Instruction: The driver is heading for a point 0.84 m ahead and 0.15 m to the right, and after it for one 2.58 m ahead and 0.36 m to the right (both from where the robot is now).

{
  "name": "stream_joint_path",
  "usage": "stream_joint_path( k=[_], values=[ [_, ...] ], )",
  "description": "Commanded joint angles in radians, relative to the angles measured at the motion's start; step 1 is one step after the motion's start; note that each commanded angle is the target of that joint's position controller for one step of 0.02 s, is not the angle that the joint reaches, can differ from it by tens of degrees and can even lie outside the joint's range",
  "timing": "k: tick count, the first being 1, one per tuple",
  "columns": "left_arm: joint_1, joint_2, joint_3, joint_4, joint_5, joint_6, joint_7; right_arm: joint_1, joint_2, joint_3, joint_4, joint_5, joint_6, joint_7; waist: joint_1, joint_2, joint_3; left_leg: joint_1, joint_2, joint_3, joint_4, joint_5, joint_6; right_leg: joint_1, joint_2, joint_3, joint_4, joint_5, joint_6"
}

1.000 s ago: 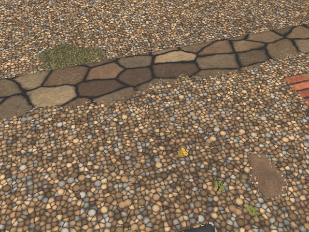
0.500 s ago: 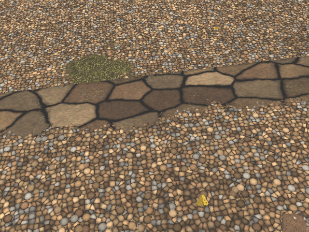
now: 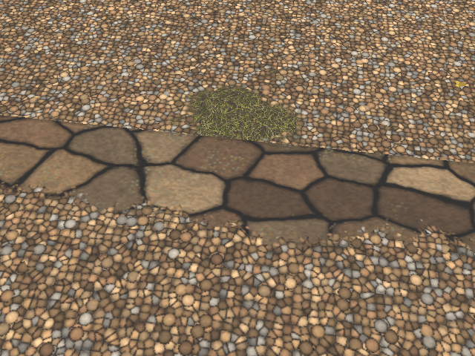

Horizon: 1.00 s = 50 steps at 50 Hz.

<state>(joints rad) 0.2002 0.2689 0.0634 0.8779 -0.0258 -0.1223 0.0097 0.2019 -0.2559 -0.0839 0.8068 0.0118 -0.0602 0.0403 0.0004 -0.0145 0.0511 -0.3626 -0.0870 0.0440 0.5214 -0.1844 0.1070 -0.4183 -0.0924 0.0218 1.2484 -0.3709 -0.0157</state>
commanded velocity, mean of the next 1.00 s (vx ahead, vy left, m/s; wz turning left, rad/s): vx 0.23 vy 0.00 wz -0.24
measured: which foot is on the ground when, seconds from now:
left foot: down 0.00-0.44, up 0.46-0.88, down 0.90-1.00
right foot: up 0.00-0.40, down 0.42-1.00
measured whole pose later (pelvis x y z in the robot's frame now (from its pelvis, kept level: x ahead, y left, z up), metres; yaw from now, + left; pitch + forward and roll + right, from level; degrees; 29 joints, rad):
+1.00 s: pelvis +0.36 -0.02 +0.00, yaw -18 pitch +2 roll -1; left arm 0.17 0.26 0.04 0.69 0.01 0.01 0.01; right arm 0.23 -0.23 -0.04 0.76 -0.03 -0.02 -0.03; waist -0.01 -0.04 -0.01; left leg -0.32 0.01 -0.04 0.55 -0.26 -0.01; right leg -0.41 0.08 0.08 0.67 -0.39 0.00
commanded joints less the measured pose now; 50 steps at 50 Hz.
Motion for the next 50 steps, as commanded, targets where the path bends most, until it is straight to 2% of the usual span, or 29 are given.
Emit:
stream_joint_path(
  k=[1, 3, 6, 9, 12, 15, 16, 18, 19, 20, 21, 22, 23, 24, 25, 26, 28, 30, 32, 35, 38, 41, 43, 44, 45, 46, 47, 48, 50],
  values=[
    [0.053, 0.098, 0.03, -0.046, 0.014, 0.006, 0.002, 0.01, -0.076, -0.012, -0.058, -0.009, -0.029, -0.008, 0.023, 0.038, -0.128, 0.225, 0.273, -0.332, -0.29, 0.298, 0.172, -0.176, -0.076, 0.044, -0.062, 0.099, 0.001],
    [0.027, 0.078, 0.027, -0.054, 0.025, 0.025, 0.005, 0.047, -0.102, -0.016, -0.038, -0.005, -0.037, -0.018, 0.024, 0.036, -0.1, 0.19, 0.26, -0.269, -0.318, 0.38, 0.17, -0.193, -0.074, 0.027, -0.134, 0.151, 0.022],
    [-0.048, 0.07, 0.023, -0.071, 0.022, 0.036, 0.005, 0.1, -0.114, -0.015, -0.01, -0.009, -0.037, -0.036, -0.007, 0.058, -0.062, 0.236, 0.253, -0.193, -0.343, 0.43, 0.138, -0.295, -0.073, 0.016, -0.276, 0.3, 0.037],
    [-0.11, 0.056, 0.016, -0.083, 0.011, 0.031, -0.008, 0.121, -0.112, -0.009, 0.007, -0.015, -0.036, -0.046, -0.037, 0.072, -0.041, 0.271, 0.24, -0.126, -0.364, 0.368, 0.085, -0.303, -0.052, 0.011, -0.444, 0.469, 0.018],
    [-0.183, 0.043, 0.006, -0.104, 0.003, 0.027, -0.024, 0.139, -0.121, -0.008, 0.03, -0.018, -0.04, -0.049, -0.07, 0.074, -0.003, 0.32, 0.258, -0.085, -0.392, 0.309, 0.061, -0.304, -0.02, 0.0, -0.569, 0.543, -0.005],
    [-0.227, 0.029, -0.004, -0.13, 0.012, 0.02, -0.045, 0.135, -0.115, -0.003, 0.051, -0.023, -0.028, -0.058, -0.079, 0.066, 0.024, 0.366, 0.267, -0.012, -0.321, 0.515, 0.043, -0.269, 0.027, -0.034, -0.668, 0.521, -0.022],
    [-0.228, 0.032, -0.004, -0.139, 0.014, 0.017, -0.054, 0.13, -0.121, -0.003, 0.054, -0.023, -0.02, -0.062, -0.074, 0.076, 0.012, 0.387, 0.276, -0.001, -0.282, 0.589, 0.037, -0.249, 0.043, -0.049, -0.679, 0.498, -0.029],
    [-0.177, 0.068, 0.008, -0.147, 0.019, 0.014, -0.071, 0.093, -0.148, -0.008, 0.041, -0.015, -0.005, -0.076, -0.036, 0.113, -0.04, 0.437, 0.284, 0.008, -0.159, 0.826, 0.019, -0.184, 0.09, -0.087, -0.685, 0.393, -0.054],
    [-0.106, 0.096, 0.02, -0.136, 0.022, 0.014, -0.075, 0.075, -0.162, -0.011, 0.032, -0.012, 0.004, -0.084, -0.001, 0.13, -0.085, 0.454, 0.281, 0.01, -0.064, 0.938, 0.004, -0.114, 0.122, -0.106, -0.69, 0.345, -0.068],
    [0.025, 0.133, 0.039, -0.106, 0.022, 0.014, -0.075, 0.046, -0.171, -0.012, 0.02, -0.011, 0.014, -0.09, 0.064, 0.119, -0.145, 0.431, 0.256, 0.026, 0.104, 0.96, -0.019, 0.029, 0.157, -0.116, -0.746, 0.372, -0.09],
    [0.133, 0.184, 0.057, -0.092, 0.028, 0.014, -0.063, 0.038, -0.174, -0.008, 0.003, -0.014, 0.012, -0.092, 0.119, 0.059, -0.211, 0.301, 0.2, 0.052, 0.354, 0.754, -0.068, 0.239, 0.106, -0.026, -0.81, 0.591, -0.132],
    [0.153, 0.27, 0.069, -0.11, 0.039, 0.024, -0.046, 0.147, -0.076, 0.019, -0.024, -0.054, -0.003, -0.078, 0.037, -0.197, -0.338, -0.049, 0.053, 0.056, 0.739, -0.081, -0.139, 0.587, -0.156, 0.307, -0.684, 1.071, -0.276],
    [0.156, 0.249, 0.054, -0.131, 0.053, 0.025, -0.044, 0.227, -0.057, 0.039, -0.021, -0.039, -0.026, -0.058, 0.029, -0.235, -0.536, -0.259, -0.044, -0.132, 0.984, -0.506, -0.156, 0.792, -0.315, 0.667, -0.765, 1.115, -0.441],
    [0.106, 0.199, 0.05, -0.164, 0.042, 0.041, -0.041, 0.156, -0.145, 0.019, -0.025, -0.01, -0.031, -0.046, 0.069, -0.093, -0.513, -0.29, 0.034, -0.207, 1.0, -0.422, -0.136, 0.706, -0.255, 0.557, -0.798, 0.919, -0.393],
    [0.027, 0.159, 0.039, -0.185, 0.023, 0.055, -0.036, 0.069, -0.155, 0.015, -0.054, 0.003, -0.023, -0.048, 0.055, -0.016, -0.361, -0.326, 0.075, -0.17, 0.936, -0.345, -0.13, 0.545, -0.201, 0.439, -0.835, 0.753, -0.34],
    [-0.019, 0.135, 0.029, -0.195, 0.014, 0.068, -0.032, 0.032, -0.147, 0.012, -0.055, -0.007, -0.008, -0.06, 0.027, 0.066, -0.242, -0.316, 0.108, -0.147, 0.858, -0.303, -0.137, 0.365, -0.157, 0.369, -0.884, 0.647, -0.303],
    [-0.054, 0.133, 0.027, -0.21, 0.029, 0.082, -0.026, 0.042, -0.14, 0.003, -0.072, -0.018, 0.031, -0.077, -0.027, 0.003, -0.157, -0.199, 0.13, -0.136, 0.719, -0.255, -0.142, 0.125, -0.091, 0.319, -0.948, 0.507, -0.272],
    [-0.062, 0.153, 0.036, -0.223, 0.038, 0.085, -0.021, 0.076, -0.1, 0.011, -0.073, -0.024, 0.043, -0.09, -0.041, -0.058, -0.157, -0.154, 0.114, -0.112, 0.601, -0.221, -0.159, 0.053, -0.047, 0.266, -0.951, 0.561, -0.265],
    [-0.045, 0.173, 0.045, -0.233, 0.033, 0.092, -0.008, 0.065, -0.096, 0.011, -0.081, -0.027, 0.044, -0.101, -0.032, -0.071, -0.202, -0.165, 0.102, -0.12, 0.519, -0.178, -0.18, 0.083, -0.046, 0.273, -0.929, 0.581, -0.259],
    [-0.054, 0.162, 0.041, -0.251, 0.024, 0.112, 0.012, 0.039, -0.1, 0.01, -0.086, -0.022, 0.054, -0.105, -0.013, -0.086, -0.236, -0.17, 0.116, -0.131, 0.436, -0.092, -0.194, 0.103, -0.042, 0.285, -0.921, 0.359, -0.224],
    [-0.053, 0.15, 0.033, -0.254, 0.031, 0.127, 0.018, -0.011, -0.097, 0.012, -0.108, -0.018, 0.055, -0.101, 0.012, -0.123, -0.199, -0.14, 0.118, -0.124, 0.342, -0.079, -0.192, 0.079, -0.035, 0.314, -0.932, 0.163, -0.208],
    [-0.037, 0.135, 0.024, -0.251, 0.04, 0.133, 0.013, -0.019, -0.099, 0.012, -0.117, -0.013, 0.038, -0.09, 0.028, -0.139, -0.182, -0.078, 0.111, -0.108, 0.227, -0.123, -0.175, 0.104, -0.052, 0.347, -0.895, 0.187, -0.207],
    [-0.048, 0.115, 0.01, -0.251, 0.035, 0.138, 0.01, 0.018, -0.081, 0.014, -0.108, -0.012, 0.022, -0.077, -0.004, -0.133, -0.177, 0.035, 0.097, -0.081, 0.034, -0.05, -0.145, 0.106, -0.041, 0.348, -0.84, 0.252, -0.182],
    [-0.024, 0.095, 0.002, -0.242, 0.031, 0.137, 0.01, 0.031, -0.085, 0.013, -0.105, -0.019, 0.016, -0.07, -0.014, -0.116, -0.166, 0.116, 0.109, -0.089, -0.086, 0.044, -0.123, 0.086, -0.011, 0.331, -0.809, 0.253, -0.145],
    [0.015, 0.067, -0.008, -0.241, 0.039, 0.132, 0.009, 0.044, -0.147, 0.003, -0.114, -0.041, 0.012, -0.07, 0.006, -0.018, -0.17, 0.195, 0.237, -0.21, -0.129, 0.153, -0.076, 0.032, 0.048, 0.278, -0.715, 0.158, -0.085],
    [0.078, 0.047, -0.008, -0.246, 0.041, 0.119, 0.001, -0.007, -0.214, -0.011, -0.124, -0.052, 0.019, -0.074, 0.087, 0.209, -0.14, 0.214, 0.371, -0.357, -0.14, 0.358, 0.035, -0.066, 0.183, 0.123, -0.608, -0.053, -0.027],
    [0.018, 0.095, 0.001, -0.262, 0.046, 0.108, -0.001, 0.001, -0.149, 0.0, -0.118, -0.057, 0.021, -0.072, 0.039, 0.27, -0.156, 0.137, 0.438, -0.437, -0.176, 0.316, 0.124, -0.033, 0.15, 0.08, -0.553, -0.119, 0.006],
    [-0.028, 0.127, 0.014, -0.266, 0.037, 0.108, -0.001, -0.02, -0.121, 0.008, -0.126, -0.049, 0.019, -0.07, 0.02, 0.229, -0.143, 0.129, 0.403, -0.413, -0.174, 0.276, 0.119, -0.005, 0.129, 0.077, -0.513, -0.093, 0.019],
    [-0.049, 0.093, 0.012, -0.253, 0.039, 0.125, 0.001, -0.045, -0.132, 0.006, -0.129, -0.026, 0.019, -0.071, 0.012, 0.2, -0.128, 0.14, 0.343, -0.333, -0.149, 0.283, 0.07, 0.011, 0.116, 0.053, -0.525, -0.048, 0.04]
  ],
)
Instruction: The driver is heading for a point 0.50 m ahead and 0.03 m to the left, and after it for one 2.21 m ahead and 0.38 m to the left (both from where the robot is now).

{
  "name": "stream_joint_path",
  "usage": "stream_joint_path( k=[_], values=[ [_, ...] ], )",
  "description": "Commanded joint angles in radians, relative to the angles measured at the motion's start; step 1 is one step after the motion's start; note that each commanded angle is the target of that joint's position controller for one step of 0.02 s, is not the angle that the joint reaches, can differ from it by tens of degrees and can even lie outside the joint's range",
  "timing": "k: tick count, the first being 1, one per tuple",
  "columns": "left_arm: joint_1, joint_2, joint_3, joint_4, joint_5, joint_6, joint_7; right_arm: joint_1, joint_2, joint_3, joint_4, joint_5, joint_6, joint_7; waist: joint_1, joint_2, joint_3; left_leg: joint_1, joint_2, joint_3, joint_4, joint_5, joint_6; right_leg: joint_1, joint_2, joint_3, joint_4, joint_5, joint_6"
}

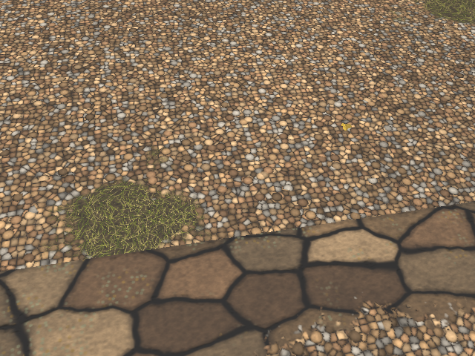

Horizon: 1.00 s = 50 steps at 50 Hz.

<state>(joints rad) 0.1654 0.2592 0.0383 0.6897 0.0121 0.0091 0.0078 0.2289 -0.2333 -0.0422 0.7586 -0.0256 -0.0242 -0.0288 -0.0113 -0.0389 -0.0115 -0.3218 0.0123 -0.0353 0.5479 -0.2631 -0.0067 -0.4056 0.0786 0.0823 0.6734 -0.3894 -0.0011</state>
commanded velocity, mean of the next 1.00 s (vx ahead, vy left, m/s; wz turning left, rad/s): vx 0.33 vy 0.00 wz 0.01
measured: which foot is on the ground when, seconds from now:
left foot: down 0.00-0.80, up 0.82-1.00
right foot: down 0.00-0.44, up 0.46-0.78, down 0.80-1.00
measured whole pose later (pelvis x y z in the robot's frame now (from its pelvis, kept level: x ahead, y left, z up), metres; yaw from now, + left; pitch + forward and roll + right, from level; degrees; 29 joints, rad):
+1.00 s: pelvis +0.31 -0.05 +0.01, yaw +3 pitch +1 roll -1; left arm 0.28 0.25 0.06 0.76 0.01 -0.10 -0.03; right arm 0.27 -0.30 -0.06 0.77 0.03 -0.05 -0.01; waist 0.01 0.05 0.02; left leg -0.58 0.09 -0.07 1.18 -0.27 0.02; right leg -0.25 0.04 -0.11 0.39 -0.16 -0.06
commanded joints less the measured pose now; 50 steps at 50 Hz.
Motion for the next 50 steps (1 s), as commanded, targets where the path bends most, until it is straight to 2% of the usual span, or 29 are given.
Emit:
stream_joint_path(
  k=[1, 3, 6, 7, 8, 11, 14, 17, 19, 20, 21, 22, 23, 24, 26, 28, 31, 33, 36, 38, 39, 40, 41, 42, 43, 44, 45, 47, 50],
  values=[
    [0.001, 0.077, 0.031, -0.057, 0.0, 0.001, 0.0, -0.088, -0.148, -0.032, -0.08, 0.017, -0.015, -0.004, 0.033, 0.217, -0.065, 0.087, 0.226, -0.221, -0.16, 0.393, 0.169, 0.042, -0.069, -0.011, 0.02, -0.008, 0.03],
    [0.019, 0.036, 0.021, -0.04, -0.005, 0.005, -0.004, -0.075, -0.13, -0.026, -0.07, 0.021, -0.007, 0.001, 0.043, 0.204, -0.058, 0.074, 0.157, -0.142, -0.127, 0.383, 0.126, 0.142, -0.053, -0.054, -0.144, 0.139, 0.027],
    [0.007, 0.092, 0.03, -0.054, 0.006, 0.011, -0.001, -0.013, -0.106, -0.016, -0.06, 0.008, -0.018, 0.018, 0.005, 0.137, -0.065, 0.039, 0.089, -0.105, -0.078, 0.171, 0.055, 0.235, -0.127, 0.023, -0.179, 0.409, -0.005],
    [0.028, 0.108, 0.036, -0.025, -0.001, 0.013, -0.001, 0.037, -0.096, -0.013, -0.054, 0.004, -0.022, 0.023, -0.028, 0.045, -0.085, 0.046, 0.041, -0.053, -0.095, 0.051, 0.035, 0.22, -0.112, 0.01, -0.151, 0.272, -0.033],
    [0.047, 0.077, 0.034, -0.018, -0.004, 0.013, -0.005, -0.001, -0.111, -0.015, -0.047, 0.005, -0.02, 0.023, 0.01, 0.051, -0.059, 0.058, 0.02, -0.02, -0.068, -0.082, 0.026, 0.158, -0.09, 0.006, -0.175, 0.072, -0.048],
    [0.056, 0.093, 0.036, -0.014, -0.013, -0.012, -0.005, -0.024, -0.119, -0.023, -0.068, 0.03, -0.012, 0.012, 0.005, 0.001, 0.081, -0.031, 0.009, -0.021, -0.031, -0.363, 0.07, 0.014, -0.099, 0.04, -0.221, -0.277, -0.09],
    [0.109, 0.1, 0.036, -0.011, -0.022, -0.057, -0.005, -0.034, -0.091, -0.02, -0.086, 0.044, -0.052, 0.016, 0.016, -0.058, 0.112, -0.092, -0.002, -0.003, 0.051, -0.317, 0.093, 0.04, -0.164, 0.157, -0.274, -0.327, -0.14],
    [0.15, 0.143, 0.045, -0.009, -0.027, -0.072, -0.011, -0.048, -0.067, -0.019, -0.104, 0.052, -0.094, 0.039, 0.014, -0.167, 0.088, -0.164, -0.031, 0.045, 0.171, -0.159, 0.097, 0.16, -0.3, 0.398, -0.351, -0.24, -0.222],
    [0.113, 0.133, 0.041, -0.028, -0.033, -0.072, -0.013, 0.007, -0.077, -0.023, -0.084, 0.048, -0.106, 0.053, -0.02, -0.136, 0.054, -0.05, -0.018, 0.026, 0.081, -0.105, 0.127, 0.143, -0.285, 0.344, -0.287, -0.028, -0.2],
    [0.055, 0.114, 0.036, -0.056, -0.035, -0.072, -0.014, 0.075, -0.103, -0.034, -0.056, 0.044, -0.108, 0.059, -0.049, -0.064, 0.029, 0.057, -0.001, -0.002, 0.016, -0.033, 0.139, 0.101, -0.216, 0.221, -0.203, 0.1, -0.152],
    [0.016, 0.088, 0.029, -0.085, -0.035, -0.08, -0.011, 0.149, -0.156, -0.053, -0.027, 0.042, -0.107, 0.062, -0.065, 0.078, -0.001, 0.213, 0.061, -0.138, -0.063, 0.061, 0.167, -0.008, -0.104, 0.051, -0.005, 0.228, -0.081],
    [-0.01, 0.089, 0.03, -0.109, -0.033, -0.099, -0.005, 0.277, -0.233, -0.08, 0.001, 0.04, -0.099, 0.064, -0.108, 0.268, -0.032, 0.454, 0.197, -0.397, -0.161, 0.163, 0.248, -0.252, -0.017, -0.068, 0.279, 0.237, -0.014],
    [-0.024, 0.1, 0.032, -0.117, -0.036, -0.111, -0.003, 0.34, -0.227, -0.077, 0.005, 0.035, -0.092, 0.064, -0.132, 0.313, -0.011, 0.541, 0.346, -0.607, -0.239, 0.29, 0.34, -0.469, -0.019, -0.031, 0.481, -0.16, 0.0],
    [-0.023, 0.107, 0.036, -0.117, -0.048, -0.11, -0.006, 0.312, -0.19, -0.061, 0.001, 0.033, -0.088, 0.06, -0.096, 0.178, 0.047, 0.546, 0.368, -0.579, -0.216, 0.296, 0.341, -0.578, -0.074, 0.002, 0.586, -0.191, -0.02],
    [-0.046, 0.057, 0.02, -0.122, -0.045, -0.102, -0.019, 0.253, -0.154, -0.044, -0.011, 0.037, -0.074, 0.05, -0.063, 0.096, 0.083, 0.497, 0.322, -0.42, -0.25, 0.283, 0.286, -0.633, -0.146, -0.02, 0.577, -0.072, -0.039],
    [-0.051, 0.042, 0.018, -0.122, -0.037, -0.099, -0.035, 0.192, -0.121, -0.027, -0.016, 0.032, -0.055, 0.04, -0.036, 0.135, 0.098, 0.377, 0.248, -0.281, -0.328, 0.267, 0.232, -0.523, -0.176, -0.052, 0.446, 0.053, -0.027],
    [-0.118, -0.002, -0.002, -0.13, -0.025, -0.103, -0.057, 0.147, -0.151, -0.03, -0.016, 0.035, -0.043, 0.02, -0.042, 0.133, 0.098, 0.193, 0.147, -0.09, -0.381, 0.273, 0.188, -0.27, -0.134, -0.124, 0.139, 0.282, -0.001],
    [-0.156, 0.019, 0.003, -0.139, -0.032, -0.103, -0.06, 0.176, -0.207, -0.045, -0.001, 0.044, -0.051, 0.016, -0.051, 0.156, 0.086, 0.168, 0.167, -0.08, -0.408, 0.243, 0.185, -0.143, -0.104, -0.129, 0.003, 0.369, 0.004],
    [-0.165, 0.08, 0.023, -0.147, -0.039, -0.101, -0.057, 0.178, -0.225, -0.053, 0.017, 0.059, -0.055, 0.02, -0.03, 0.162, 0.095, 0.252, 0.229, -0.096, -0.375, 0.306, 0.167, -0.104, -0.101, -0.103, -0.096, 0.37, -0.032],
    [-0.081, 0.123, 0.047, -0.127, -0.032, -0.099, -0.049, 0.17, -0.235, -0.059, 0.022, 0.056, -0.047, 0.021, 0.031, 0.158, 0.031, 0.298, 0.216, -0.057, -0.226, 0.599, 0.137, 0.032, -0.062, -0.135, -0.128, 0.334, -0.074],
    [0.05, 0.152, 0.067, -0.088, -0.03, -0.094, -0.04, 0.179, -0.221, -0.054, 0.024, 0.049, -0.042, 0.019, 0.094, 0.142, -0.055, 0.268, 0.176, -0.02, -0.054, 0.718, 0.117, 0.209, -0.037, -0.159, -0.131, 0.32, -0.103],
    [0.219, 0.19, 0.082, -0.056, -0.026, -0.088, -0.029, 0.183, -0.181, -0.037, 0.009, 0.032, -0.04, 0.017, 0.167, 0.09, -0.174, 0.091, 0.136, 0.004, 0.216, 0.552, 0.084, 0.485, -0.15, -0.039, -0.092, 0.301, -0.148],
    [0.292, 0.306, 0.097, -0.043, 0.002, -0.091, -0.03, 0.322, -0.032, 0.006, -0.019, 0.035, -0.054, 0.021, 0.097, -0.232, -0.346, -0.253, -0.043, 0.004, 0.646, -0.113, 0.018, 0.796, -0.447, 0.487, -0.22, 0.039, -0.314],
    [0.3, 0.216, 0.076, -0.04, -0.008, -0.093, -0.034, 0.291, -0.115, -0.01, 0.005, 0.059, -0.072, 0.028, 0.13, -0.218, -0.378, -0.36, -0.051, -0.136, 0.793, -0.283, 0.027, 0.759, -0.479, 0.728, -0.408, -0.17, -0.319],
    [0.224, 0.175, 0.06, -0.036, -0.016, -0.096, -0.032, 0.171, -0.186, -0.033, -0.029, 0.085, -0.075, 0.031, 0.122, -0.138, -0.179, -0.449, 0.002, -0.114, 0.831, -0.216, 0.039, 0.614, -0.457, 0.568, -0.42, -0.194, -0.262],
    [0.156, 0.151, 0.051, -0.036, -0.016, -0.097, -0.031, 0.101, -0.183, -0.03, -0.049, 0.078, -0.075, 0.028, 0.091, -0.058, -0.093, -0.428, 0.056, -0.082, 0.789, -0.126, 0.047, 0.466, -0.421, 0.423, -0.426, -0.094, -0.231],
    [0.102, 0.124, 0.044, -0.031, -0.008, -0.101, -0.034, 0.079, -0.171, -0.031, -0.051, 0.058, -0.069, 0.025, 0.054, -0.03, -0.04, -0.385, 0.089, -0.073, 0.732, -0.065, 0.045, 0.342, -0.376, 0.317, -0.446, 0.009, -0.212],
    [0.043, 0.092, 0.04, -0.021, 0.003, -0.119, -0.037, 0.142, -0.147, -0.037, -0.024, 0.058, -0.037, 0.023, -0.006, -0.079, -0.026, -0.274, 0.128, -0.084, 0.679, 0.002, 0.039, 0.211, -0.324, 0.174, -0.504, 0.099, -0.197],
    [0.047, 0.106, 0.049, 0.018, 0.002, -0.14, -0.032, 0.126, -0.12, -0.037, -0.023, 0.055, -0.008, 0.016, -0.018, -0.039, 0.022, -0.307, 0.126, -0.097, 0.631, 0.061, 0.019, 0.161, -0.331, 0.056, -0.566, 0.194, -0.211]
  ],
)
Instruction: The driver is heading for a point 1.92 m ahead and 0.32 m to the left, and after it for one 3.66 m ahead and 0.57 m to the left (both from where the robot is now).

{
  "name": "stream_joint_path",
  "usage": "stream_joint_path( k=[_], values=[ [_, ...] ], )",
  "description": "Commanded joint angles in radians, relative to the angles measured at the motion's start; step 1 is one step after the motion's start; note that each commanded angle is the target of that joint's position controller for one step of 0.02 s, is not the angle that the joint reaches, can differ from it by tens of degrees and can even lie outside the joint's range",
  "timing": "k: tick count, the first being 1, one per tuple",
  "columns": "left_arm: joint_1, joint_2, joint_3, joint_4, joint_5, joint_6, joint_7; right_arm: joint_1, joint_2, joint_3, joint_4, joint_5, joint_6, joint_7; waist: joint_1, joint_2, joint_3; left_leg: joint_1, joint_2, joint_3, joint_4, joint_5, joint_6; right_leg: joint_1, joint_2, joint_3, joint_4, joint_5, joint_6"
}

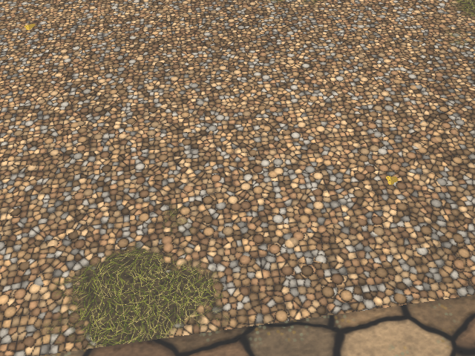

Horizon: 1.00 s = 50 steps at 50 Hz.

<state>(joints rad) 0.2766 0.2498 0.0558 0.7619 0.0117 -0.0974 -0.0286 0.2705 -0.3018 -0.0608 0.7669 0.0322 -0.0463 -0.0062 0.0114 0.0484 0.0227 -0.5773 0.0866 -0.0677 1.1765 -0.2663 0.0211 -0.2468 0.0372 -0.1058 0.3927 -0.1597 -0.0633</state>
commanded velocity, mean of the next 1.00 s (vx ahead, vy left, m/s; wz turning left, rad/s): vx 0.22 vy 0.00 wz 0.31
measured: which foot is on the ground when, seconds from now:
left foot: up 0.00-0.34, down 0.36-1.00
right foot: down 0.00-0.38, up 0.40-0.80, down 0.82-1.00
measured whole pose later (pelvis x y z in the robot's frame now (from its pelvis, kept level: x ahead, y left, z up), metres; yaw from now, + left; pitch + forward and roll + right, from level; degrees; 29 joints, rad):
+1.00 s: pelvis +0.32 +0.07 -0.01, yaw +19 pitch +0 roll +0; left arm 0.19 0.23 0.03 0.83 0.01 -0.02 0.02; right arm 0.17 -0.22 -0.02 0.75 -0.02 0.01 0.00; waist 0.01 0.02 0.01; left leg -0.28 -0.06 -0.05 0.53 -0.25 0.03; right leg -0.28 -0.04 0.03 0.54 -0.27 0.04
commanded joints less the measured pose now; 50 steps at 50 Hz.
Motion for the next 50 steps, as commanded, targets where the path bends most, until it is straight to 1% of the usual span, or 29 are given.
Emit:
stream_joint_path(
  k=[1, 4, 7, 11, 13, 15, 16, 17, 18, 19, 20, 21, 22, 23, 24, 25, 26, 28, 30, 34, 38, 40, 41, 42, 43, 44, 45, 47, 50],
  values=[
    [-0.053, 0.124, 0.035, -0.041, 0.004, -0.036, 0.008, 0.057, -0.05, -0.02, -0.041, -0.006, 0.017, -0.01, -0.035, -0.111, 0.004, -0.092, 0.051, -0.081, -0.03, 0.101, -0.016, 0.016, -0.296, 0.219, -0.295, -0.013, -0.152],
    [-0.024, 0.134, 0.04, -0.012, 0.006, -0.03, 0.02, -0.002, -0.045, -0.022, -0.054, -0.009, 0.011, -0.004, -0.018, -0.092, 0.02, -0.175, 0.037, -0.098, -0.144, 0.24, -0.026, 0.095, -0.296, 0.135, -0.297, 0.061, -0.143],
    [-0.016, 0.15, 0.042, 0.003, 0.001, -0.021, 0.03, -0.082, -0.032, -0.017, -0.074, -0.012, 0.003, 0.013, 0.012, -0.085, 0.044, -0.163, 0.03, -0.039, -0.302, 0.351, -0.025, 0.132, -0.282, 0.038, -0.298, 0.11, -0.118],
    [0.053, 0.175, 0.05, 0.041, -0.009, 0.003, 0.034, -0.216, -0.002, -0.001, -0.136, -0.011, 0.0, 0.041, 0.075, -0.073, 0.094, -0.192, 0.03, 0.036, -0.458, 0.34, -0.003, 0.245, -0.315, -0.026, -0.276, 0.144, -0.107],
    [0.041, 0.186, 0.053, 0.046, -0.016, 0.025, 0.038, -0.247, -0.001, 0.0, -0.168, -0.016, -0.002, 0.056, 0.075, -0.077, 0.111, -0.172, 0.013, 0.083, -0.527, 0.278, 0.013, 0.285, -0.317, -0.066, -0.205, 0.308, -0.09],
    [0.021, 0.219, 0.061, 0.043, -0.028, 0.044, 0.048, -0.221, -0.027, -0.015, -0.194, -0.021, -0.005, 0.07, 0.044, -0.116, 0.06, -0.077, -0.038, 0.138, -0.558, 0.192, 0.037, 0.315, -0.319, -0.088, -0.084, 0.622, -0.063],
    [0.006, 0.232, 0.065, 0.036, -0.035, 0.052, 0.055, -0.156, -0.052, -0.028, -0.187, -0.023, -0.004, 0.072, 0.007, -0.143, 0.004, 0.011, -0.08, 0.165, -0.561, 0.152, 0.055, 0.326, -0.31, -0.096, 0.015, 0.779, -0.046],
    [-0.015, 0.233, 0.066, 0.029, -0.041, 0.059, 0.06, -0.03, -0.094, -0.051, -0.16, -0.021, -0.005, 0.067, -0.061, -0.137, -0.066, 0.161, -0.125, 0.177, -0.609, 0.175, 0.081, 0.305, -0.282, -0.11, 0.179, 0.833, -0.021],
    [-0.015, 0.212, 0.056, 0.023, -0.043, 0.056, 0.06, 0.102, -0.156, -0.081, -0.131, -0.025, -0.003, 0.049, -0.133, -0.092, -0.144, 0.382, -0.146, 0.147, -0.695, 0.334, 0.118, 0.204, -0.225, -0.129, 0.406, 0.71, 0.03],
    [0.039, 0.1, 0.021, -0.007, 0.014, 0.047, 0.053, 0.145, -0.252, -0.096, -0.128, -0.028, 0.006, 0.022, -0.083, 0.133, -0.246, 0.689, 0.077, -0.145, -0.612, 0.753, 0.191, -0.099, -0.136, -0.115, 0.736, -0.06, 0.088],
    [0.139, 0.076, -0.002, -0.038, 0.015, 0.026, 0.037, 0.087, -0.304, -0.093, -0.191, -0.044, -0.002, 0.028, -0.014, 0.237, -0.46, 0.939, 0.321, -0.658, -0.683, 0.805, 0.444, -0.384, 0.039, 0.078, 1.076, -0.576, 0.136],
    [0.038, 0.186, 0.023, -0.025, -0.018, 0.017, 0.029, 0.088, -0.214, -0.073, -0.209, -0.041, 0.002, 0.037, -0.105, 0.029, -0.515, 0.906, 0.282, -0.557, -0.733, 0.75, 0.389, -0.407, -0.031, 0.22, 1.097, -0.497, 0.115],
    [-0.036, 0.18, 0.02, -0.051, -0.04, 0.019, 0.031, 0.034, -0.163, -0.056, -0.202, -0.034, 0.001, 0.039, -0.086, 0.011, -0.379, 0.788, 0.241, -0.402, -0.739, 0.708, 0.337, -0.441, -0.071, 0.196, 1.038, -0.41, 0.097],
    [-0.047, 0.158, 0.016, -0.038, -0.028, 0.027, 0.045, -0.015, -0.127, -0.045, -0.196, -0.021, 0.002, 0.036, -0.049, -0.067, -0.261, 0.636, 0.186, -0.304, -0.753, 0.674, 0.285, -0.437, -0.114, 0.178, 0.955, -0.34, 0.101],
    [-0.05, 0.167, 0.021, -0.034, -0.018, 0.042, 0.055, -0.056, -0.099, -0.035, -0.197, -0.02, 0.005, 0.032, -0.023, -0.04, -0.203, 0.511, 0.154, -0.251, -0.778, 0.665, 0.267, -0.392, -0.136, 0.177, 0.894, -0.301, 0.104],
    [-0.024, 0.171, 0.026, -0.026, -0.02, 0.06, 0.057, -0.077, -0.097, -0.031, -0.199, -0.035, 0.007, 0.031, 0.008, -0.007, -0.185, 0.407, 0.133, -0.216, -0.807, 0.667, 0.257, -0.31, -0.141, 0.176, 0.874, -0.273, 0.105],
    [0.002, 0.16, 0.025, -0.017, -0.018, 0.073, 0.061, -0.093, -0.102, -0.032, -0.198, -0.045, 0.003, 0.032, 0.024, 0.006, -0.18, 0.348, 0.123, -0.194, -0.826, 0.685, 0.26, -0.267, -0.132, 0.165, 0.853, -0.254, 0.113],
    [0.021, 0.139, 0.021, -0.005, -0.012, 0.085, 0.07, -0.102, -0.109, -0.032, -0.185, -0.049, -0.006, 0.028, 0.035, 0.015, -0.183, 0.308, 0.109, -0.143, -0.839, 0.725, 0.264, -0.239, -0.123, 0.158, 0.779, -0.218, 0.127],
    [-0.004, 0.126, 0.018, -0.008, -0.007, 0.091, 0.077, -0.108, -0.104, -0.029, -0.172, -0.047, -0.002, 0.019, 0.029, 0.023, -0.187, 0.313, 0.101, -0.123, -0.844, 0.675, 0.255, -0.244, -0.125, 0.163, 0.685, -0.177, 0.138],
    [-0.083, 0.111, 0.012, -0.019, -0.01, 0.101, 0.075, -0.141, -0.089, -0.02, -0.157, -0.052, 0.017, 0.003, 0.001, 0.053, -0.153, 0.286, 0.078, -0.122, -0.883, 0.329, 0.222, -0.192, -0.135, 0.173, 0.463, -0.081, 0.137],
    [-0.113, 0.114, 0.014, -0.02, -0.01, 0.096, 0.066, -0.131, -0.071, -0.008, -0.122, -0.056, 0.029, 0.008, -0.022, 0.076, -0.109, 0.278, 0.079, -0.163, -0.875, 0.128, 0.214, -0.102, -0.107, 0.155, 0.281, -0.104, 0.125],
    [-0.077, 0.096, 0.009, -0.007, 0.002, 0.085, 0.056, -0.142, -0.038, 0.008, -0.107, -0.044, 0.033, 0.01, 0.016, 0.05, -0.099, 0.26, 0.051, -0.16, -0.826, 0.072, 0.164, 0.014, -0.091, 0.133, 0.077, 0.009, 0.096],
    [-0.071, 0.116, 0.01, -0.008, 0.016, 0.078, 0.054, -0.105, -0.016, 0.017, -0.094, -0.049, 0.029, 0.01, 0.009, 0.018, -0.102, 0.241, 0.017, -0.152, -0.796, 0.053, 0.114, 0.082, -0.134, 0.184, 0.028, 0.124, 0.076],
    [-0.077, 0.18, 0.02, -0.019, 0.019, 0.076, 0.057, -0.054, -0.013, 0.017, -0.088, -0.063, 0.021, 0.011, -0.039, -0.085, -0.111, 0.208, -0.052, -0.101, -0.725, -0.014, 0.069, 0.129, -0.217, 0.254, 0.039, 0.276, 0.038],
    [-0.116, 0.187, 0.026, 0.001, 0.008, 0.08, 0.056, -0.026, 0.001, 0.016, -0.085, -0.059, 0.019, 0.012, -0.085, -0.224, -0.102, 0.249, -0.114, -0.017, -0.73, -0.04, 0.035, 0.039, -0.216, 0.26, 0.039, 0.114, -0.004],
    [-0.131, 0.126, 0.014, -0.006, 0.002, 0.079, 0.049, -0.085, -0.029, 0.013, -0.085, -0.064, 0.023, 0.009, -0.046, -0.201, -0.083, 0.308, -0.108, -0.011, -0.717, -0.004, 0.018, -0.033, -0.181, 0.248, 0.011, -0.031, 0.005],
    [-0.13, 0.103, 0.007, -0.001, 0.006, 0.076, 0.047, -0.124, -0.043, 0.006, -0.092, -0.057, 0.031, 0.007, -0.03, -0.179, -0.068, 0.32, -0.102, -0.015, -0.711, 0.021, 0.024, -0.054, -0.159, 0.227, 0.008, -0.078, 0.029],
    [-0.126, 0.108, 0.005, 0.003, 0.005, 0.066, 0.046, -0.132, -0.037, 0.005, -0.088, -0.055, 0.048, 0.001, -0.017, -0.147, -0.05, 0.312, -0.088, -0.036, -0.716, 0.066, 0.038, -0.042, -0.134, 0.198, 0.028, -0.044, 0.054],
    [-0.095, 0.105, 0.002, 0.022, -0.001, 0.061, 0.053, -0.127, -0.022, 0.005, -0.077, -0.051, 0.046, 0.0, -0.006, -0.101, -0.067, 0.316, -0.079, -0.044, -0.714, 0.137, 0.043, 0.003, -0.122, 0.181, 0.064, 0.036, 0.054]
  ],
)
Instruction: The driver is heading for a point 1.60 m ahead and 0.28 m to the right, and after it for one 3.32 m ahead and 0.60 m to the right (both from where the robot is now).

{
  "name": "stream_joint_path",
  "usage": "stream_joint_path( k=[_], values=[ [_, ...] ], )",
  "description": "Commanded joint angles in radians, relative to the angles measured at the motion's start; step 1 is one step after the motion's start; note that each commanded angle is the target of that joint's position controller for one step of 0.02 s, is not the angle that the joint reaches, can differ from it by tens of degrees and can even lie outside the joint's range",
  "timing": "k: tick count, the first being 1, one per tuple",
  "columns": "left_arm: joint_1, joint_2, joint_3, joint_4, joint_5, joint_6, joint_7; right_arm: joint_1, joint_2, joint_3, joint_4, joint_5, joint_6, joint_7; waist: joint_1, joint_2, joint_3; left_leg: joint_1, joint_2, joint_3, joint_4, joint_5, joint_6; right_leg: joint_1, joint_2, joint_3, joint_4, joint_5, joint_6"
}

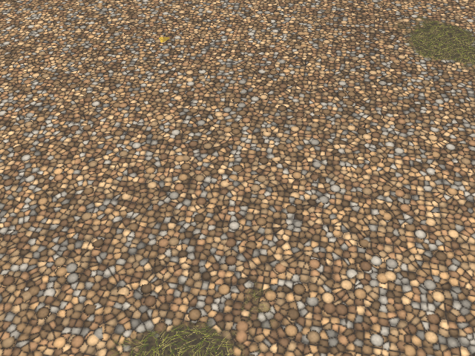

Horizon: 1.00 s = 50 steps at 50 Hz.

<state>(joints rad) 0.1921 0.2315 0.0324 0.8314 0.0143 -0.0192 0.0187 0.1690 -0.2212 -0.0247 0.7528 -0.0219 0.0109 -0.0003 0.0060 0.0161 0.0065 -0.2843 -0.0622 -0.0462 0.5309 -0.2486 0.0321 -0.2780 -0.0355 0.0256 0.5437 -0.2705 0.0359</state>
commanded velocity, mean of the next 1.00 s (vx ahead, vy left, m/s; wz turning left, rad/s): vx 0.25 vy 0.00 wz -0.01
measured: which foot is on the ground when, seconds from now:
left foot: down 0.00-0.62, up 0.64-0.82, down 0.84-1.00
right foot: down 0.00-0.84, up 0.86-1.00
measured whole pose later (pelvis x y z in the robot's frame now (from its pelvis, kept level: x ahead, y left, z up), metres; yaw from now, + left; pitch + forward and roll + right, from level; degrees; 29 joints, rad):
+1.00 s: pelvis +0.23 +0.08 +0.01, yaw -3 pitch +0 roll +0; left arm 0.23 0.28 0.06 0.87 -0.04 -0.08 0.01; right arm 0.31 -0.21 -0.05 0.92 0.00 -0.11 0.04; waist -0.01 -0.05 0.00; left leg -0.20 -0.04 0.08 0.46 -0.26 0.07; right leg -0.52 -0.04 0.07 1.17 -0.23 -0.07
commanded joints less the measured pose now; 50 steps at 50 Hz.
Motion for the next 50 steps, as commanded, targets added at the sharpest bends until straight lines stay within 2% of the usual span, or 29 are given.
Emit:
stream_joint_path(
  k=[1, 7, 14, 15, 16, 18, 20, 23, 27, 30, 31, 32, 33, 34, 35, 36, 37, 38, 39, 40, 41, 42, 43, 44, 45, 46, 47, 48, 50],
  values=[
    [-0.009, 0.122, 0.025, -0.044, -0.005, -0.016, 0.008, -0.023, -0.099, -0.032, -0.057, 0.005, -0.013, -0.006, 0.002, -0.059, -0.055, 0.026, 0.07, -0.064, -0.065, 0.138, 0.03, 0.045, -0.048, 0.048, -0.08, 0.165, -0.047],
    [-0.023, 0.115, 0.021, -0.02, -0.008, -0.007, 0.012, -0.009, -0.093, -0.038, -0.019, 0.011, -0.01, -0.014, 0.005, -0.02, -0.055, 0.053, 0.074, -0.064, -0.06, 0.195, 0.019, 0.064, -0.035, 0.039, -0.071, 0.196, -0.053],
    [-0.035, 0.109, 0.02, 0.031, -0.01, -0.002, 0.011, -0.001, -0.102, -0.044, 0.036, 0.014, -0.005, -0.028, 0.002, -0.012, -0.035, 0.078, 0.079, -0.064, -0.074, 0.205, 0.013, 0.068, -0.021, 0.03, -0.09, 0.182, -0.052],
    [-0.016, 0.1, 0.018, 0.049, -0.01, 0.0, 0.011, 0.018, -0.094, -0.043, 0.054, 0.015, -0.004, -0.029, 0.003, -0.011, -0.054, 0.088, 0.069, -0.053, -0.082, 0.106, 0.014, 0.077, -0.01, 0.018, -0.099, 0.084, -0.054],
    [-0.007, 0.109, 0.022, 0.062, -0.016, 0.003, 0.011, 0.027, -0.104, -0.047, 0.067, 0.02, -0.002, -0.03, 0.002, -0.014, -0.034, 0.069, 0.051, -0.04, -0.079, -0.06, 0.023, 0.058, 0.006, 0.009, -0.099, -0.071, -0.064],
    [-0.005, 0.123, 0.028, 0.066, -0.027, 0.0, 0.014, 0.036, -0.123, -0.055, 0.074, 0.031, -0.008, -0.032, -0.002, -0.023, 0.054, -0.017, 0.048, -0.051, -0.086, -0.372, 0.051, -0.018, 0.003, 0.033, -0.108, -0.348, -0.102],
    [0.006, 0.12, 0.027, 0.066, -0.036, -0.025, 0.015, 0.044, -0.115, -0.053, 0.075, 0.042, -0.038, -0.03, -0.001, -0.024, 0.118, -0.068, 0.074, -0.085, -0.093, -0.443, 0.076, -0.055, -0.02, 0.077, -0.114, -0.426, -0.134],
    [0.027, 0.125, 0.032, 0.073, -0.042, -0.069, 0.005, 0.048, -0.109, -0.054, 0.082, 0.049, -0.088, -0.016, 0.002, -0.028, 0.106, -0.067, 0.096, -0.114, -0.07, -0.369, 0.1, -0.033, -0.047, 0.132, -0.103, -0.366, -0.17],
    [0.077, 0.144, 0.035, 0.081, -0.054, -0.099, -0.012, 0.056, -0.096, -0.049, 0.074, 0.057, -0.132, 0.005, 0.003, -0.078, 0.083, -0.098, 0.067, -0.088, 0.005, -0.237, 0.114, 0.054, -0.076, 0.213, -0.09, -0.208, -0.217],
    [0.187, 0.183, 0.053, 0.109, -0.05, -0.111, -0.022, 0.068, -0.109, -0.057, 0.078, 0.054, -0.156, 0.024, 0.024, -0.098, -0.011, -0.155, 0.044, -0.03, 0.182, 0.188, 0.085, 0.223, -0.122, 0.283, 0.003, 0.188, -0.245],
    [0.254, 0.187, 0.058, 0.124, -0.047, -0.11, -0.024, 0.043, -0.108, -0.057, 0.07, 0.054, -0.159, 0.031, 0.052, -0.102, -0.046, -0.221, 0.033, -0.011, 0.268, 0.286, 0.068, 0.298, -0.137, 0.315, 0.013, 0.249, -0.26],
    [0.344, 0.19, 0.062, 0.146, -0.045, -0.105, -0.025, -0.037, -0.1, -0.053, 0.043, 0.056, -0.162, 0.038, 0.107, -0.125, -0.055, -0.372, 0.02, 0.022, 0.388, 0.308, 0.046, 0.42, -0.172, 0.374, -0.033, 0.262, -0.291],
    [0.417, 0.187, 0.061, 0.168, -0.043, -0.096, -0.026, -0.146, -0.088, -0.045, -0.002, 0.055, -0.161, 0.041, 0.161, -0.192, -0.007, -0.606, 0.026, 0.041, 0.541, -0.082, 0.03, 0.54, -0.275, 0.497, -0.122, 0.304, -0.344],
    [0.4, 0.174, 0.051, 0.168, -0.046, -0.086, -0.024, -0.204, -0.072, -0.036, -0.041, 0.068, -0.152, 0.041, 0.145, -0.235, 0.072, -0.785, 0.071, 0.016, 0.582, -0.446, 0.03, 0.574, -0.374, 0.587, -0.155, 0.321, -0.365],
    [0.351, 0.134, 0.036, 0.149, -0.043, -0.08, -0.018, -0.248, -0.068, -0.027, -0.071, 0.077, -0.144, 0.041, 0.124, -0.166, 0.127, -0.837, 0.153, -0.039, 0.541, -0.492, 0.041, 0.524, -0.396, 0.565, -0.163, 0.287, -0.319],
    [0.29, 0.144, 0.035, 0.122, -0.042, -0.068, -0.01, -0.244, -0.062, -0.017, -0.087, 0.073, -0.14, 0.047, 0.098, -0.125, 0.115, -0.746, 0.18, -0.022, 0.405, -0.433, 0.046, 0.435, -0.373, 0.485, -0.197, 0.226, -0.264],
    [0.178, 0.196, 0.045, 0.084, -0.044, -0.053, -0.002, -0.174, -0.067, -0.015, -0.068, 0.067, -0.138, 0.057, 0.046, -0.109, 0.079, -0.458, 0.166, 0.014, 0.2, -0.205, 0.044, 0.242, -0.302, 0.36, -0.25, 0.15, -0.214],
    [0.086, 0.25, 0.057, 0.06, -0.043, -0.044, 0.0, -0.029, -0.065, -0.023, -0.007, 0.056, -0.129, 0.059, -0.031, -0.154, 0.018, -0.078, 0.089, 0.084, 0.129, 0.07, 0.029, 0.016, -0.208, 0.223, -0.265, 0.129, -0.179],
    [0.053, 0.266, 0.062, 0.044, -0.026, -0.047, -0.004, 0.134, -0.104, -0.05, 0.067, 0.047, -0.112, 0.056, -0.101, -0.158, -0.032, 0.222, 0.019, 0.149, 0.211, 0.233, 0.004, -0.15, -0.16, 0.145, -0.235, 0.206, -0.162],
    [0.027, 0.254, 0.056, 0.035, -0.022, -0.058, -0.007, 0.274, -0.159, -0.083, 0.11, 0.048, -0.092, 0.043, -0.185, -0.138, -0.077, 0.372, -0.006, 0.176, 0.236, 0.166, 0.004, -0.206, -0.107, 0.068, -0.119, 0.314, -0.132],
    [0.015, 0.203, 0.043, 0.032, -0.024, -0.069, -0.009, 0.382, -0.185, -0.1, 0.137, 0.042, -0.084, 0.029, -0.253, -0.052, -0.103, 0.443, 0.006, 0.159, 0.174, 0.063, 0.018, -0.213, -0.048, -0.006, 0.122, 0.369, -0.091],
    [-0.023, 0.131, 0.029, 0.009, -0.011, -0.076, -0.007, 0.473, -0.22, -0.104, 0.162, 0.03, -0.085, 0.011, -0.287, 0.136, -0.083, 0.437, 0.151, -0.061, 0.021, -0.03, 0.058, -0.293, -0.008, -0.004, 0.492, 0.072, -0.038],
    [0.15, 0.009, 0.008, -0.017, -0.045, -0.089, -0.012, 0.415, -0.272, -0.089, 0.144, 0.01, -0.101, 0.016, -0.128, 0.393, -0.14, 0.422, 0.379, -0.663, -0.281, -0.279, 0.191, -0.396, 0.107, 0.105, 0.787, -0.317, -0.048],
    [0.162, 0.062, 0.018, -0.014, -0.099, -0.098, -0.01, 0.273, -0.228, -0.077, 0.107, 0.029, -0.118, 0.03, -0.074, 0.236, -0.019, 0.329, 0.468, -0.849, -0.435, -0.511, 0.22, -0.525, 0.065, 0.125, 0.868, -0.232, -0.084],
    [0.062, 0.098, 0.024, -0.033, -0.096, -0.101, -0.006, 0.169, -0.177, -0.062, 0.085, 0.04, -0.133, 0.039, -0.068, 0.094, 0.097, 0.212, 0.46, -0.705, -0.416, -0.402, 0.199, -0.549, 0.013, 0.13, 0.839, -0.112, -0.117],
    [0.056, 0.103, 0.03, -0.019, -0.071, -0.089, 0.0, 0.092, -0.155, -0.055, 0.076, 0.034, -0.139, 0.044, -0.035, 0.002, 0.103, 0.134, 0.395, -0.506, -0.369, -0.23, 0.161, -0.484, -0.035, 0.124, 0.773, -0.027, -0.121],
    [0.082, 0.106, 0.037, -0.006, -0.055, -0.077, 0.002, 0.048, -0.145, -0.054, 0.073, 0.023, -0.14, 0.046, -0.004, 0.023, 0.079, 0.102, 0.334, -0.361, -0.364, -0.136, 0.132, -0.427, -0.059, 0.118, 0.699, 0.024, -0.118],
    [0.101, 0.117, 0.045, 0.002, -0.055, -0.064, -0.006, 0.03, -0.124, -0.05, 0.081, 0.016, -0.141, 0.039, 0.017, 0.082, 0.058, 0.091, 0.301, -0.266, -0.372, -0.066, 0.109, -0.375, -0.079, 0.117, 0.637, 0.059, -0.115],
    [0.076, 0.114, 0.051, 0.01, -0.054, -0.054, -0.019, 0.074, -0.091, -0.042, 0.11, 0.01, -0.15, 0.022, 0.002, 0.075, 0.045, 0.138, 0.263, -0.131, -0.395, 0.108, 0.096, -0.375, -0.064, 0.088, 0.565, 0.159, -0.113]
  ],
)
